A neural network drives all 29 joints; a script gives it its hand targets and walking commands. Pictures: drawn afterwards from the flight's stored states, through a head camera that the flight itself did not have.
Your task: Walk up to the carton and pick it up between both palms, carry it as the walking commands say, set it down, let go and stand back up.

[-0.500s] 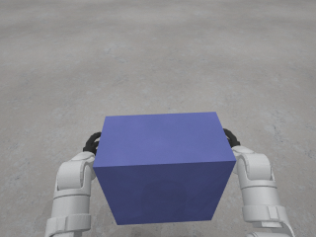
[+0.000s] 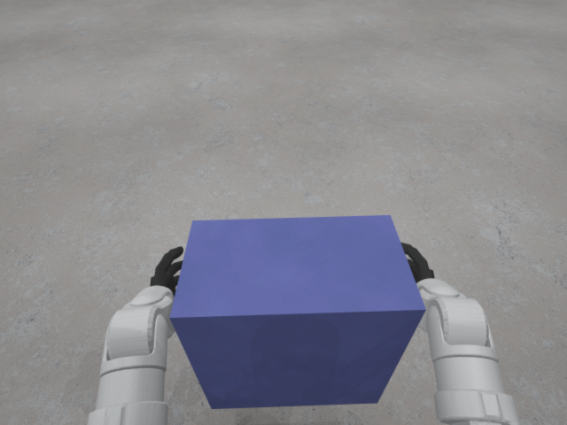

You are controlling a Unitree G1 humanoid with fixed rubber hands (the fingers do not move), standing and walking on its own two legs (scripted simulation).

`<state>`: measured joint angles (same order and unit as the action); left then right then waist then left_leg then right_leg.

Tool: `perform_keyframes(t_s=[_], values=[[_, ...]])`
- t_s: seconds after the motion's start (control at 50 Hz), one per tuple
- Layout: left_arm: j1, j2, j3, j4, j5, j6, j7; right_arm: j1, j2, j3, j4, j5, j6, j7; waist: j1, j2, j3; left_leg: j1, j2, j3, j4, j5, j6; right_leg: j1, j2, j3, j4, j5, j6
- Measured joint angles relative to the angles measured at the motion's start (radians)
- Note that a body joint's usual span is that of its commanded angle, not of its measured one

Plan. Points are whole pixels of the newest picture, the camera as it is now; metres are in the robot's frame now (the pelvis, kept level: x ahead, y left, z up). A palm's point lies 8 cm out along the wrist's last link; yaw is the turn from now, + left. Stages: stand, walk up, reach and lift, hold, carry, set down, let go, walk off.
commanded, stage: carry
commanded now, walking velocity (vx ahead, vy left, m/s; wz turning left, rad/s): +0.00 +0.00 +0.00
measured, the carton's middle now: (293, 320) +0.27 -0.01 +0.00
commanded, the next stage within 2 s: none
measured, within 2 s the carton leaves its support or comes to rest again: neither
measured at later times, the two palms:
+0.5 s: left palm (170, 298) +0.29 +0.17 +0.05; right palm (425, 293) +0.29 -0.20 +0.04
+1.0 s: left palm (174, 299) +0.29 +0.16 +0.04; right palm (425, 291) +0.29 -0.20 +0.04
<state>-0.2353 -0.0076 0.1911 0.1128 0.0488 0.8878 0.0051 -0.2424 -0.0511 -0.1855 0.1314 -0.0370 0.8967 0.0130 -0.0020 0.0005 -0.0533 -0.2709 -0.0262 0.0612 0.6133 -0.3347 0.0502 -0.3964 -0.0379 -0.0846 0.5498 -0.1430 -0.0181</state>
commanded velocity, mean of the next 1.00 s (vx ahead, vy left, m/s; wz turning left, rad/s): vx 0.00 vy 0.00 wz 0.00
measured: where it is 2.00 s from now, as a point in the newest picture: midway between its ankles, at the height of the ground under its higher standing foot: outside the picture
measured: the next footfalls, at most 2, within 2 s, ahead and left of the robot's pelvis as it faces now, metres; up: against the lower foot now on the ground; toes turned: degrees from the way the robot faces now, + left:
none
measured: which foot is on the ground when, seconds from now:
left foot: down 0.00-1.00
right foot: down 0.00-1.00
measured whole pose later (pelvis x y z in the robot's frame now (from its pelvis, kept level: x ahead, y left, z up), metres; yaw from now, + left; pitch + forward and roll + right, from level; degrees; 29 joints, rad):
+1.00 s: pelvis +0.01 -0.02 +0.01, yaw +1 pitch +0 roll +0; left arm -0.19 0.00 0.18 0.20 0.08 0.72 -0.03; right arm -0.19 -0.04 -0.18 0.20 -0.07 0.74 0.04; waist 0.00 0.01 -0.06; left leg -0.23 0.00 0.04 0.55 -0.31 0.02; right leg -0.36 -0.02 -0.11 0.50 -0.14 -0.04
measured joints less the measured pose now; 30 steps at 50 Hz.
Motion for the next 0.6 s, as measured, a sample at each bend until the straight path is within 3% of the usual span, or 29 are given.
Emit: perform_keyframes(t_s=[0.32,0.48,0.6], values=[[0.031,-0.002,-0.014,0.029,0.013,-0.083,-0.014,0.038,0.004,0.002,0.016,-0.012,-0.076,0.012,-0.001,0.007,-0.011,0.03,0.004,-0.003,-0.027,0.004,-0.008,0.027,0.002,-0.007,-0.016,-0.004,-0.005],[0.032,-0.005,-0.011,0.095,0.033,-0.119,-0.026,0.041,0.004,0.001,0.076,-0.029,-0.11,0.022,-0.002,0.009,-0.026,0.052,0.003,-0.005,-0.059,0.019,-0.013,0.044,0.001,-0.01,-0.034,0.001,-0.009],[0.041,0.005,-0.027,0.066,0.026,-0.116,-0.024,0.038,-0.012,0.024,0.051,-0.019,-0.1,0.024,-0.004,0.018,-0.016,0.042,0.01,-0.012,-0.07,0.03,-0.02,0.044,0.007,-0.019,-0.06,0.016,-0.014]])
